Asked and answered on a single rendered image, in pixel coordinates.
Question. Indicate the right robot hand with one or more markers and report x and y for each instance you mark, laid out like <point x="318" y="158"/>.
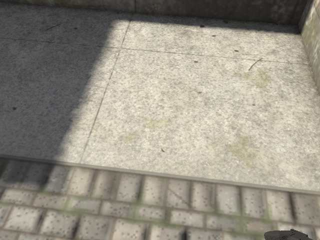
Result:
<point x="286" y="235"/>

